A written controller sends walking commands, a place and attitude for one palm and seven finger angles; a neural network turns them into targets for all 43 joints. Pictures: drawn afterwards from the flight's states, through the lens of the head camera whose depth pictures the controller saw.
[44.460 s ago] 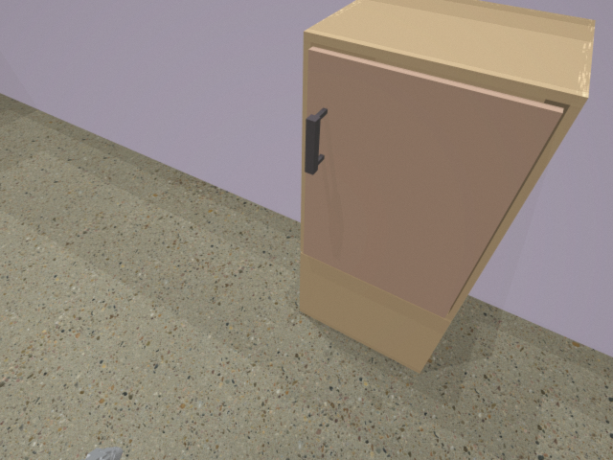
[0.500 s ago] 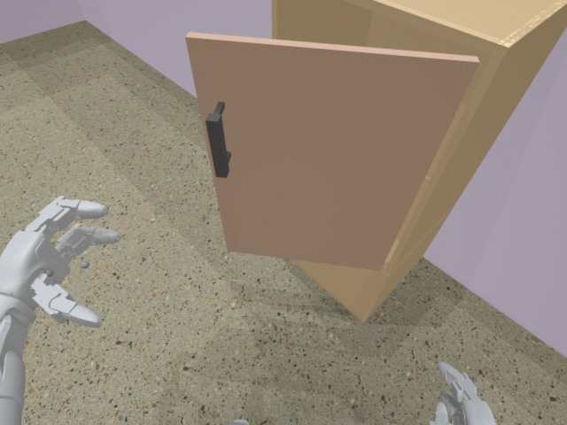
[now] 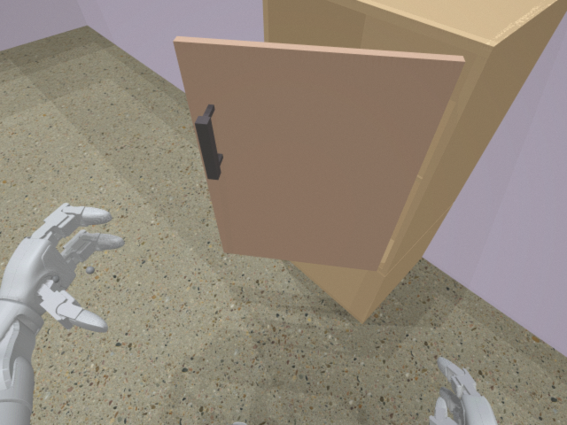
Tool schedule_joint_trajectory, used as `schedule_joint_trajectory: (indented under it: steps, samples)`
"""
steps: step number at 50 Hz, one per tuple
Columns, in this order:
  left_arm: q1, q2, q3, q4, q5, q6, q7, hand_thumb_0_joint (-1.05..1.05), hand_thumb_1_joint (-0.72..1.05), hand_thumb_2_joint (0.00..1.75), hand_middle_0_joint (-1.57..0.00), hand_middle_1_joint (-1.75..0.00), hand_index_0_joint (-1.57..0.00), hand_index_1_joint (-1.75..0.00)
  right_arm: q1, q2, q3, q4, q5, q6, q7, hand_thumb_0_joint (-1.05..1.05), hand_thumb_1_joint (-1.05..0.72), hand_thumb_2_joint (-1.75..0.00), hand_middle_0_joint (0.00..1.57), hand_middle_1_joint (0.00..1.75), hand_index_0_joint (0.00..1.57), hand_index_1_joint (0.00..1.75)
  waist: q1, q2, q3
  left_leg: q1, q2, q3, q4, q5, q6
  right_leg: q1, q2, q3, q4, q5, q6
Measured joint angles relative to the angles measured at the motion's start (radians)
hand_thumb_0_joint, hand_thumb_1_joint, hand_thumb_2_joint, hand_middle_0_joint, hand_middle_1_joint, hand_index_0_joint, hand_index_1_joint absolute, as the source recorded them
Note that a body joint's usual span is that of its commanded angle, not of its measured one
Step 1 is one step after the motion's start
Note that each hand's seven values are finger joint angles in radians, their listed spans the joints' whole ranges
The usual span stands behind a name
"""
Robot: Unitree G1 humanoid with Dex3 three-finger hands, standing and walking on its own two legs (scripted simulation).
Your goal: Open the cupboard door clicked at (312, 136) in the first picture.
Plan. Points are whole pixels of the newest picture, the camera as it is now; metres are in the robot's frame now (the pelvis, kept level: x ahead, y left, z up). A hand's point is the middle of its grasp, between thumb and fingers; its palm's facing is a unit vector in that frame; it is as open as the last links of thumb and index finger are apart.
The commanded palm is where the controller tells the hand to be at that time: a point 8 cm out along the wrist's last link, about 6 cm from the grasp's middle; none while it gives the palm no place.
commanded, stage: move the hooked fingers beside the handle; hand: left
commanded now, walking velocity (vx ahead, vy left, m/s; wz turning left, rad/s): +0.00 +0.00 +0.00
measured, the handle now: (212, 142) +0.57 +0.17 +0.07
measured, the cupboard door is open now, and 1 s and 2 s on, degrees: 38 38 37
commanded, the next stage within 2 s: none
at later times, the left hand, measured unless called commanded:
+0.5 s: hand (128, 217) +0.38 +0.25 +0.08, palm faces -0.08 -1.00 -0.01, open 14.0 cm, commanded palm +0.35 +0.30 +0.09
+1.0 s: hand (157, 187) +0.44 +0.23 +0.08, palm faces -0.08 -1.00 +0.00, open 14.0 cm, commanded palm +0.42 +0.29 +0.08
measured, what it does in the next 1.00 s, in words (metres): stands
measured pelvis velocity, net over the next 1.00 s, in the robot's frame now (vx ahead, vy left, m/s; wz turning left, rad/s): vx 0.01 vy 0.01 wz -0.02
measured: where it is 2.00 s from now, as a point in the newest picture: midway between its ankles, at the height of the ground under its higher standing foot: outside the picture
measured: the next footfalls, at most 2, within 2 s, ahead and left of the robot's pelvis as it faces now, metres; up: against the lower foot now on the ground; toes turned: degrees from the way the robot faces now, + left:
none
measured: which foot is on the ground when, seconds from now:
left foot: down 0.00-1.00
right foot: down 0.00-1.00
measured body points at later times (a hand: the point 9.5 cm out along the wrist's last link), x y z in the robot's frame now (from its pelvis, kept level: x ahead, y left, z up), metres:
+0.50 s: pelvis +0.01 +0.01 +0.00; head +0.06 +0.01 +0.44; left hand +0.37 +0.31 +0.09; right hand +0.10 -0.26 -0.10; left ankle +0.02 +0.11 -0.71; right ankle +0.01 -0.11 -0.71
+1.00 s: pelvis +0.01 +0.01 -0.01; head +0.08 +0.02 +0.44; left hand +0.44 +0.28 +0.09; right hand +0.08 -0.26 -0.11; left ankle +0.02 +0.11 -0.71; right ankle +0.01 -0.11 -0.71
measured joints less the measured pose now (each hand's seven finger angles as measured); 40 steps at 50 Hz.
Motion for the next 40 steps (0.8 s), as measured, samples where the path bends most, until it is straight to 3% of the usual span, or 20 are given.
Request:
schedule_joint_trajectory:
  steps: [8, 16, 25, 34, 40]
  samples:
    - [-0.096, -0.002, -0.013, 0.074, 0.013, -0.028, 0.011, -0.02, -0.5, 0.3, -0.3, -1.2, -0.3, -1.2, -0.004, -0.004, 0.003, 0.02, -0.001, 0.002, -0.012, 0.01, -0.91, -0.89, 0.2, 0.3, 0.2, 0.3, 0.001, -0.007, 0.01, -0.018, -0.003, -0.008, 0.01, 0.001, -0.002, -0.015, -0.003, -0.008, 0.012, -0.003, -0.001]
    - [-0.256, 0.034, -0.03, 0.21, 0.057, -0.02, 0.018, -0.02, -0.5, 0.3, -0.3, -1.2, -0.3, -1.2, 0.005, -0.005, 0.003, 0.033, -0.002, 0.022, -0.011, 0.01, -0.91, -0.89, 0.2, 0.3, 0.2, 0.3, -0.027, -0.018, 0.016, -0.058, -0.001, -0.004, 0.022, 0.001, -0.001, -0.057, -0.001, -0.004, 0.023, -0.001, -0.001]
    - [-0.307, 0.039, -0.012, 0.274, 0.07, -0.029, 0.044, -0.02, -0.5, 0.3, -0.3, -1.2, -0.3, -1.2, 0.058, -0.007, -0.009, 0.029, -0.004, 0.064, 0.012, 0.01, -0.91, -0.89, 0.2, 0.3, 0.2, 0.3, -0.052, -0.017, -0.007, -0.069, 0.001, 0.022, 0.018, -0.011, 0.008, -0.08, 0.0, 0.023, 0.024, -0.006, 0.008]
    - [-0.339, 0.006, -0.033, 0.277, 0.091, -0.063, 0.085, -0.02, -0.5, 0.3, -0.3, -1.2, -0.3, -1.2, 0.074, 0.0, -0.016, 0.037, -0.01, 0.103, 0.024, 0.01, -0.91, -0.89, 0.2, 0.3, 0.2, 0.3, -0.053, -0.019, -0.007, -0.081, -0.002, 0.026, 0.02, -0.017, 0.014, -0.09, -0.003, 0.027, 0.021, -0.008, 0.015]
    - [-0.429, 0.02, -0.05, 0.363, 0.121, -0.067, 0.107, -0.02, -0.5, 0.3, -0.3, -1.2, -0.3, -1.2, 0.06, 0.008, -0.012, 0.039, -0.012, 0.125, 0.027, 0.01, -0.91, -0.89, 0.2, 0.3, 0.2, 0.3, -0.064, -0.024, -0.01, -0.097, -0.003, 0.02, 0.03, -0.019, 0.015, -0.102, -0.004, 0.021, 0.027, -0.01, 0.015]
